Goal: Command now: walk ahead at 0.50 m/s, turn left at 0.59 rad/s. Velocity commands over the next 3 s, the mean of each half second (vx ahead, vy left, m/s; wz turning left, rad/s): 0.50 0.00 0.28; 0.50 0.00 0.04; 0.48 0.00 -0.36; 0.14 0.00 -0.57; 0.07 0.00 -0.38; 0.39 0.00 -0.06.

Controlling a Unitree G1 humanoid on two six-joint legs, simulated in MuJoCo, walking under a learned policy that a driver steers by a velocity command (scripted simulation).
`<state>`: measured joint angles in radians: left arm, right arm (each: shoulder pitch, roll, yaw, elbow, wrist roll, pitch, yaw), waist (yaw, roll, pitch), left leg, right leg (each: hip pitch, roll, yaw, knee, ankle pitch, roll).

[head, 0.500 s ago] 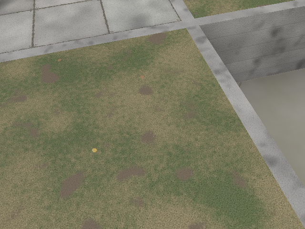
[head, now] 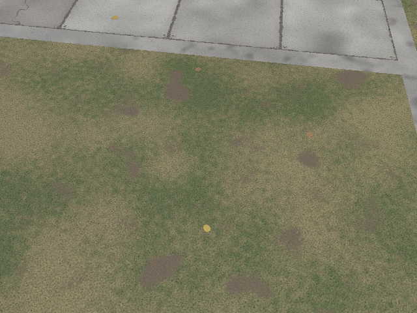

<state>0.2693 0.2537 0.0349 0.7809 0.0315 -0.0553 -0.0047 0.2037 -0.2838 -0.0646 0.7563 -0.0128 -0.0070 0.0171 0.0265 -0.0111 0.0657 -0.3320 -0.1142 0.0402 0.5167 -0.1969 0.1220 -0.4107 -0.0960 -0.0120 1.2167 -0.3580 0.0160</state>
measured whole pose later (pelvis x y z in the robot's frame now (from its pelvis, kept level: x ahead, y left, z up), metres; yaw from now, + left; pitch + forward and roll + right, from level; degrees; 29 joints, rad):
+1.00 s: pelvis +0.55 +0.03 +0.00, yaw +7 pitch +1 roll -1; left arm 0.42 0.24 0.03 0.96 0.01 -0.06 0.00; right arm 0.07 -0.24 -0.02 0.77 -0.05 -0.07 0.01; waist 0.05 0.00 0.05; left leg -0.43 -0.01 0.08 0.56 -0.15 0.09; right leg -0.09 0.03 -0.02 0.80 -0.47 -0.06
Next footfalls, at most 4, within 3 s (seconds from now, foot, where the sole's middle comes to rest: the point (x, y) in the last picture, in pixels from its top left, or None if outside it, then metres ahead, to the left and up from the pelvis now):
0.40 right None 0.41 -0.11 -0.77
0.94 left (184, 246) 0.66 0.12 -0.77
1.50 right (230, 176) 0.95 -0.04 -0.77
2.10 left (189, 156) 1.05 0.13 -0.77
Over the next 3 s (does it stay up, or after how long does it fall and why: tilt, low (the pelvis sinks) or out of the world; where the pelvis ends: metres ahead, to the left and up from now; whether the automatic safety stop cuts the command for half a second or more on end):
stays up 1.12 -0.02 -0.01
